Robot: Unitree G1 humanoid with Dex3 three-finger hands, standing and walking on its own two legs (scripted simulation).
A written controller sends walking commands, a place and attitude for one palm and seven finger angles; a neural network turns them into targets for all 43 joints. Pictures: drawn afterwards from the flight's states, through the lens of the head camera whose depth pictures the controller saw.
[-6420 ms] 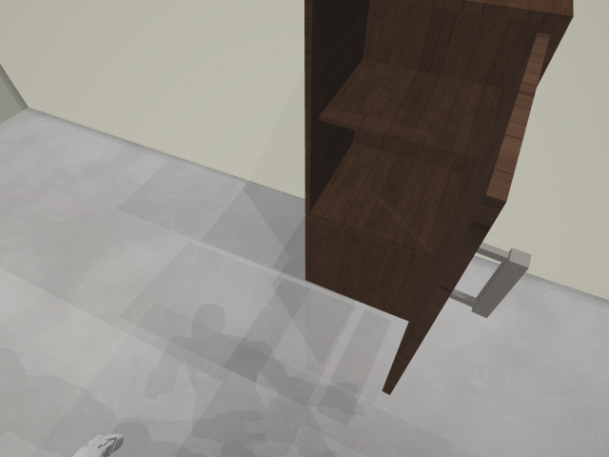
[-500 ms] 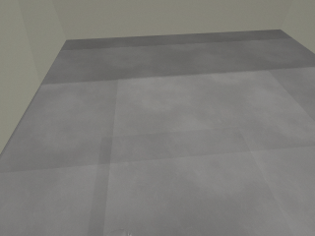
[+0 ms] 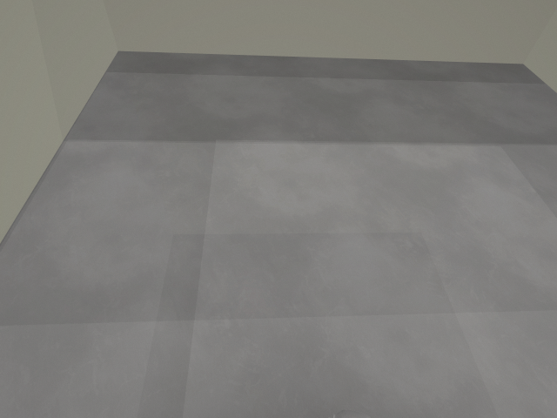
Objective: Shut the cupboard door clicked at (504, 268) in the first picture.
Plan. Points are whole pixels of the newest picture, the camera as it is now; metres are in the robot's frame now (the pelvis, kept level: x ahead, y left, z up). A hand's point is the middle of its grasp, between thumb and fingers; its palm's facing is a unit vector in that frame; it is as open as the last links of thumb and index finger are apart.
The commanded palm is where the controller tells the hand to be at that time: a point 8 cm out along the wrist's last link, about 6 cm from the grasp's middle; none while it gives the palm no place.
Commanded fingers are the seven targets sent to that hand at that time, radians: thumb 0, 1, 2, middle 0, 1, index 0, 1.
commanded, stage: walk around to get in front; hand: left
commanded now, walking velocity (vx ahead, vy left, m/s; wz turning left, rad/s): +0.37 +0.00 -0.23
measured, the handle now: out of the picture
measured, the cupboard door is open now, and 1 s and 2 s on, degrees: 86 86 86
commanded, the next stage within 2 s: walk to a spot facing it in 0.38 s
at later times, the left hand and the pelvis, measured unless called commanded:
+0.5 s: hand (238, 324) +0.31 +0.10 -0.15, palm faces +0.02 -0.97 -0.23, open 7.1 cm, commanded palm none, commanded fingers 0.00 0.90 0.90 -0.20 -0.30 -0.20 -0.30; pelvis +0.21 -0.08 +0.00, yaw -2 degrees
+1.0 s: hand (207, 320) +0.32 +0.17 -0.19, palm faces +0.26 -0.95 -0.19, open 7.4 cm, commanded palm none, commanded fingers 0.00 0.90 0.90 -0.20 -0.30 -0.20 -0.30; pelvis +0.33 -0.03 -0.01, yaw +11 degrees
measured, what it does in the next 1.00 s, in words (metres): walks ahead: right foot, then left foot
